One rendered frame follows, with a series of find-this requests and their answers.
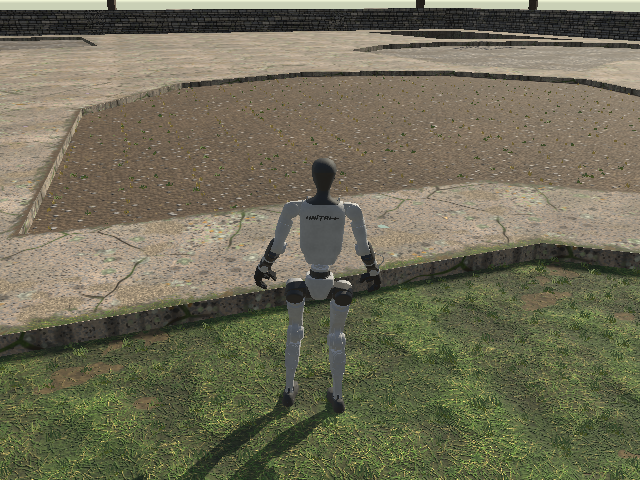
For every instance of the right robot forearm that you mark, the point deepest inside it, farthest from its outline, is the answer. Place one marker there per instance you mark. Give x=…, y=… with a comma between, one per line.
x=370, y=262

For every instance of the left robot forearm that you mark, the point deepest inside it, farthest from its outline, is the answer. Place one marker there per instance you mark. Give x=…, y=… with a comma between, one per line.
x=268, y=259

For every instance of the robot right shin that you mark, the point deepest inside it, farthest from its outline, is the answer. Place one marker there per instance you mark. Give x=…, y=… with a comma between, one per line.
x=337, y=361

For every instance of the right robot upper arm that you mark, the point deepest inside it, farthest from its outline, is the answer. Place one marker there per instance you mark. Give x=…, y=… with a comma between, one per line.
x=354, y=213

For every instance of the right robot thigh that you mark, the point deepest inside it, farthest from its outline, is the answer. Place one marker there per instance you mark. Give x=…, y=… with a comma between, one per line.
x=339, y=308

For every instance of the left robot upper arm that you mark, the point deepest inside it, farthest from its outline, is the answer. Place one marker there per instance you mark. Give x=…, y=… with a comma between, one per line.
x=290, y=210

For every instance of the right robot hand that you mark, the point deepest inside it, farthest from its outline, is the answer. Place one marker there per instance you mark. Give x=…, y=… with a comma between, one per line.
x=377, y=281

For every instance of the left robot hand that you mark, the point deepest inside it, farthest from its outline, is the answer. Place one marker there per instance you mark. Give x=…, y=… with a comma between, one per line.
x=259, y=275

